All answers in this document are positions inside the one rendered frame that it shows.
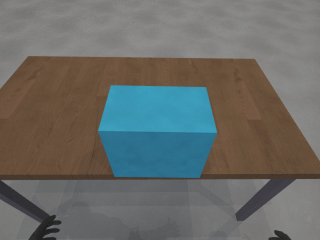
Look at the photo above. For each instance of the right robot hand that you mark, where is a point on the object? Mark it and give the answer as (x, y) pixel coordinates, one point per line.
(281, 236)

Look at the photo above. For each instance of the left robot hand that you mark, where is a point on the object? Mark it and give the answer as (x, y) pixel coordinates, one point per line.
(42, 230)

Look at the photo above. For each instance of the carton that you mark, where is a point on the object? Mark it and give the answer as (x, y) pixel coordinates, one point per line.
(157, 131)

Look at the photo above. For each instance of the table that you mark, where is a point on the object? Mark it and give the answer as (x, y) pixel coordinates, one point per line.
(51, 109)

